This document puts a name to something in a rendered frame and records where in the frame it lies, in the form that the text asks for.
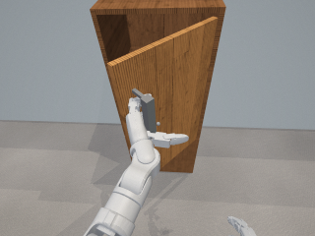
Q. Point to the left robot hand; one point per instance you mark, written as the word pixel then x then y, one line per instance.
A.
pixel 138 132

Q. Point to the right robot hand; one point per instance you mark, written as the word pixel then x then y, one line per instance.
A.
pixel 241 226

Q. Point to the cupboard door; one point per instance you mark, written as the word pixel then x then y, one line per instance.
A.
pixel 174 70

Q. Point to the handle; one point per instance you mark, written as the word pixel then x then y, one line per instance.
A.
pixel 148 111

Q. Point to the left robot forearm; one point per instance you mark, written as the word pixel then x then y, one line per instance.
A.
pixel 118 216

